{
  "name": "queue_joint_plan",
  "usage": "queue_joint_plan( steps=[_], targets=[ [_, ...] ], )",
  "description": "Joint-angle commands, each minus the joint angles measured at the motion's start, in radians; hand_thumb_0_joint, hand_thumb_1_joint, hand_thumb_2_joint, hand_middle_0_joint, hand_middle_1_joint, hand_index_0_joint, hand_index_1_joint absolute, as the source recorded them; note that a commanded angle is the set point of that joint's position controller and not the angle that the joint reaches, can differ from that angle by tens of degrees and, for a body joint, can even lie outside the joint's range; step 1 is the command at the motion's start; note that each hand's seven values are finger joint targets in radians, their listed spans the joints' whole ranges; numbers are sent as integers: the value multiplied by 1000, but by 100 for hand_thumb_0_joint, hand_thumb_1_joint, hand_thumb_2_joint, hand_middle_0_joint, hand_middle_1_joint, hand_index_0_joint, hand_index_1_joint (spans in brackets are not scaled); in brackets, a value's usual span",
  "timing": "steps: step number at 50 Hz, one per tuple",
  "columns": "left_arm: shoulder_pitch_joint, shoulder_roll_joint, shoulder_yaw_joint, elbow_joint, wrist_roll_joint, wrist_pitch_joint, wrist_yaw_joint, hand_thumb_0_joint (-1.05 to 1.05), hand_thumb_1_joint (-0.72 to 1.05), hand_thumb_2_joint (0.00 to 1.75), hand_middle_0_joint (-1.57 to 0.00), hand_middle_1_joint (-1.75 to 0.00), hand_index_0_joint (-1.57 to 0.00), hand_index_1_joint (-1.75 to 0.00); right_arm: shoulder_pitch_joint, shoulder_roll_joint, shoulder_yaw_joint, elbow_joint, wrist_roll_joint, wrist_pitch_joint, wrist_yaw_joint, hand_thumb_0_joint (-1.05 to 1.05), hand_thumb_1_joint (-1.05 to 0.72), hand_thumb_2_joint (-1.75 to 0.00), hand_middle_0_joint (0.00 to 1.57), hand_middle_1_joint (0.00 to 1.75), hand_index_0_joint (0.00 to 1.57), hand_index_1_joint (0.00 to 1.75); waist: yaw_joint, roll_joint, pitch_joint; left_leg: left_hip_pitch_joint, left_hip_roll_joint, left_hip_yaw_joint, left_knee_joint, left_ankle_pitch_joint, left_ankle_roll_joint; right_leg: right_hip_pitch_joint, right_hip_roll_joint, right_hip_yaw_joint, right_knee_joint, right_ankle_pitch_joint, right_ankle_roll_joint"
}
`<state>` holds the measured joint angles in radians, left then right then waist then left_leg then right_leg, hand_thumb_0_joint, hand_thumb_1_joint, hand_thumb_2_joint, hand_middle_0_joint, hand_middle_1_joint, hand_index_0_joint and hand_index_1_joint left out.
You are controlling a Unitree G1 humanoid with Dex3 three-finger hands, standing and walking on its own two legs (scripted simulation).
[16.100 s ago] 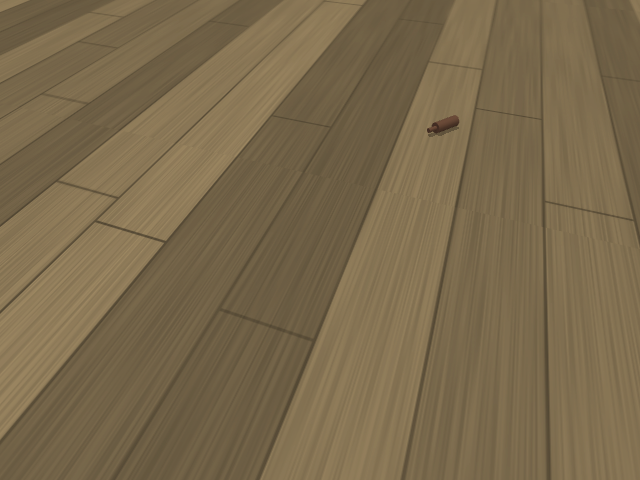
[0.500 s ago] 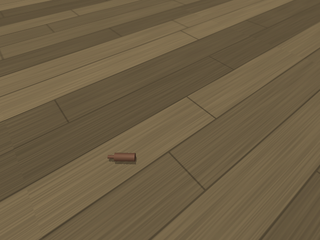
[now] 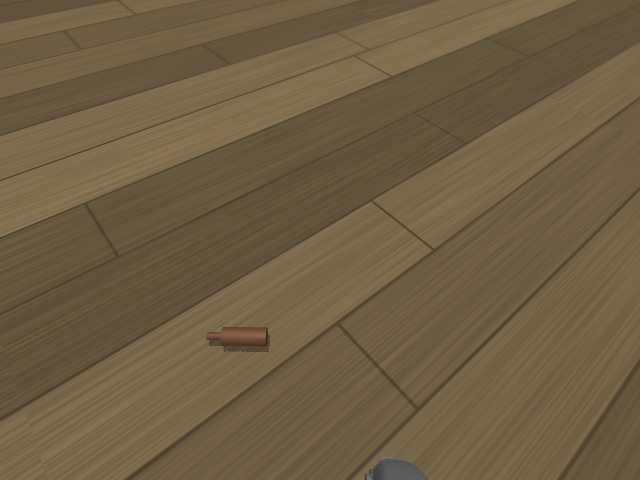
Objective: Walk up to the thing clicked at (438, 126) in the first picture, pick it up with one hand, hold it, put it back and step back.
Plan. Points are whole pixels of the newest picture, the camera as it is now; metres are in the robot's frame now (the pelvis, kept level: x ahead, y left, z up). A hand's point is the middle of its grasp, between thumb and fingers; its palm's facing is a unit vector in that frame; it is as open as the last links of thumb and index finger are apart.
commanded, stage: walk up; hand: left
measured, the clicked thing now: (237, 336) +0.67 +0.26 -0.74
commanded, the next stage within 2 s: none
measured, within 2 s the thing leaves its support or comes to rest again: neither
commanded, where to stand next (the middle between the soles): +0.29 -0.03 m, yaw -1 degrees
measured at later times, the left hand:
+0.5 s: hand (152, 440) +0.21 +0.25 -0.16, palm faces -0.03 -0.93 -0.36, open 7.4 cm
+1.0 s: hand (189, 371) +0.31 +0.22 -0.16, palm faces -0.03 -0.93 -0.37, open 7.4 cm
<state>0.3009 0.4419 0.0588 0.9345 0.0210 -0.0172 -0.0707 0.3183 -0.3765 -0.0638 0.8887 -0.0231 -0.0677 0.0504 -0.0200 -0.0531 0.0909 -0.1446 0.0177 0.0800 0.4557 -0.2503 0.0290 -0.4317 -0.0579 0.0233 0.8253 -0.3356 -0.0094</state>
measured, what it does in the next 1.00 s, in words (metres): walks ahead: right foot, then left foot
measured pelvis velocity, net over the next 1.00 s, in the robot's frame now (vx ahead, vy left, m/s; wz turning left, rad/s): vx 0.23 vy -0.04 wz -0.01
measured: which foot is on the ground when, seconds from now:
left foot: down 0.00-0.16, up 0.18-0.48, down 0.50-1.00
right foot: up 0.00-0.12, down 0.14-0.50, up 0.52-0.74, down 0.76-1.00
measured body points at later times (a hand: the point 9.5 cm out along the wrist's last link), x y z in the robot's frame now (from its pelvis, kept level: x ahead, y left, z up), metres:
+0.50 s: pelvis +0.16 -0.02 -0.02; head +0.18 -0.01 +0.43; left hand +0.21 +0.30 -0.13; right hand +0.24 -0.34 -0.12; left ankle +0.26 +0.11 -0.74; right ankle +0.15 -0.15 -0.74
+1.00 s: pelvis +0.23 -0.04 -0.01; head +0.25 -0.05 +0.44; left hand +0.32 +0.27 -0.13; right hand +0.32 -0.35 -0.14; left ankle +0.26 +0.11 -0.74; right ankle +0.24 -0.17 -0.74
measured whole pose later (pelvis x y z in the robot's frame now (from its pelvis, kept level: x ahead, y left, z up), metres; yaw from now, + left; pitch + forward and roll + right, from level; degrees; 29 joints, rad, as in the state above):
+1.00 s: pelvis +0.23 -0.04 -0.01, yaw -1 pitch -2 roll +0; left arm 0.18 0.37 0.01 0.99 0.00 -0.02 -0.02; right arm 0.17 -0.38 0.00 0.99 0.01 -0.02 0.01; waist 0.00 0.02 0.08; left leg -0.28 0.04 -0.01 0.61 -0.29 -0.04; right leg -0.25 -0.04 -0.03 0.63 -0.33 0.01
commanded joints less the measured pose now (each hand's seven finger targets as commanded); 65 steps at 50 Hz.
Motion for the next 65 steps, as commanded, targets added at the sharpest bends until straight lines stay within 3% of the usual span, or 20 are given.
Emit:
queue_joint_plan(
  steps=[1,7,8,9,10,15,20,23,24,25,26,27,31,34,37,39,40,43,45,65],
  targets=[
    [-49,153,54,-107,6,-31,-5,0,90,90,-20,-30,-20,-30,2,-309,-86,-104,10,-32,-16,0,-90,-90,20,30,20,30,-9,202,23,-78,250,-212,-242,-149,181,20,-34,-21,-147,108,-7],
    [111,176,82,-73,6,-63,15,0,90,90,-20,-30,-20,-30,-2,-227,-48,-143,14,-14,-18,0,-90,-90,20,30,20,30,93,20,-80,-199,134,-66,188,93,95,419,46,-69,-345,104,-41],
    [191,252,109,-72,12,-73,29,0,90,90,-20,-30,-20,-30,43,-164,-26,-157,19,-16,-21,0,-90,-90,20,30,20,30,122,-206,-131,-324,39,-4,496,0,47,521,-127,216,-469,-30,-101],
    [182,326,114,-96,-1,-77,31,0,90,90,-20,-30,-20,-30,36,-188,-28,-164,23,-10,-25,0,-90,-90,20,30,20,30,116,-251,-104,-505,-57,-10,633,-290,14,532,-337,596,-588,-107,-236],
    [128,312,109,-117,-14,-72,33,0,90,90,-20,-30,-20,-30,19,-252,-46,-137,9,-1,-35,0,-90,-90,20,30,20,30,97,-110,-34,-474,13,-126,712,-319,9,381,-381,607,-571,-115,-295],
    [13,228,77,-169,-12,-70,41,0,90,90,-20,-30,-20,-30,87,-226,-46,-84,18,4,-11,0,-90,-90,20,30,20,30,26,-129,4,-352,64,-95,509,-137,-12,197,-185,178,-560,64,-228],
    [30,207,60,-192,-5,-60,46,0,90,90,-20,-30,-20,-30,7,-180,-42,-105,5,-9,-15,0,-90,-90,20,30,20,30,54,-99,-32,-229,33,-32,242,-43,-30,169,-184,87,-438,381,-223],
    [-48,173,31,-207,-20,-36,55,0,90,90,-20,-30,-20,-30,98,-177,-45,-59,5,-20,-41,0,-90,-90,20,30,20,30,-19,-14,-115,36,-10,-18,64,172,-6,58,-134,18,-222,368,-156],
    [-42,122,14,-208,-27,-29,58,0,90,90,-20,-30,-20,-30,113,-223,-55,-56,-3,-25,-51,0,-90,-90,20,30,20,30,-33,109,-128,81,63,-116,-25,194,12,7,-67,-26,-111,207,-99],
    [5,82,5,-225,-28,-26,53,0,90,90,-20,-30,-20,-30,141,-320,-82,-78,-11,-32,-50,0,-90,-90,20,30,20,30,-30,286,-139,117,268,-431,-103,98,79,-99,57,-67,72,-79,-45],
    [70,141,22,-186,-24,-8,62,0,90,90,-20,-30,-20,-30,98,-366,-85,-106,1,-32,-52,0,-90,-90,20,30,20,30,-6,204,-129,26,381,-602,-168,-91,187,-84,59,21,149,-256,-37],
    [78,192,35,-156,-21,-1,68,0,90,90,-20,-30,-20,-30,50,-366,-90,-110,11,-25,-51,0,-90,-90,20,30,20,30,4,191,-81,-30,391,-613,-183,-221,242,-92,30,34,243,-275,-42],
    [78,182,41,-102,-14,-7,58,0,90,90,-20,-30,-20,-30,-41,-300,-58,-115,1,-17,-56,0,-90,-90,20,30,20,30,25,254,-36,-126,253,-341,-135,-141,177,-42,-20,19,84,-164,-32],
    [77,143,38,-72,-9,-16,57,0,90,90,-20,-30,-20,-30,-66,-286,-45,-114,-2,-5,-52,0,-90,-90,20,30,20,30,27,264,-85,-176,229,-253,-43,92,168,115,15,-43,-82,-113,-20],
    [91,143,44,-33,-1,-25,72,0,90,90,-20,-30,-20,-30,-127,-232,-13,-116,21,18,-50,0,-90,-90,20,30,20,30,67,190,-104,-287,172,-180,92,66,86,291,43,-58,-297,90,-29],
    [-12,238,53,-71,7,-41,77,0,90,90,-20,-30,-20,-30,-99,-144,12,-102,33,31,-50,0,-90,-90,20,30,20,30,26,-59,-65,-324,22,-86,269,-120,-14,180,-225,365,-487,7,-133],
    [-85,260,46,-78,-1,-39,73,0,90,90,-20,-30,-20,-30,-102,-198,-5,-69,36,37,-58,0,-90,-90,20,30,20,30,14,-56,-48,-179,10,-93,336,-243,-12,40,-279,374,-477,43,-210],
    [-159,189,16,-64,-12,-33,74,0,90,90,-20,-30,-20,-30,-78,-205,-2,-3,41,18,-59,0,-90,-90,20,30,20,30,-17,-39,-86,-53,64,-119,120,111,5,75,-138,117,-334,300,-99],
    [-121,167,11,-34,-21,-27,70,0,90,90,-20,-30,-20,-30,-135,-244,-3,4,35,10,-56,0,-90,-90,20,30,20,30,28,-19,-115,-71,118,-212,93,220,42,130,-51,42,-305,241,-48],
    [-301,139,-3,113,-25,-6,71,0,90,90,-20,-30,-20,-30,-277,-200,33,173,23,26,-58,0,-90,-90,20,30,20,30,29,61,-132,-10,102,-162,-96,275,-6,326,-76,9,-490,266,-21]
  ],
)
